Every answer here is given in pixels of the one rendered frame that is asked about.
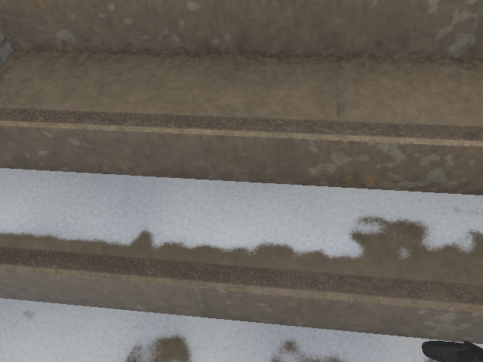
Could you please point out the robot right hand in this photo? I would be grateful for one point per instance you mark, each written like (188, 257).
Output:
(453, 351)

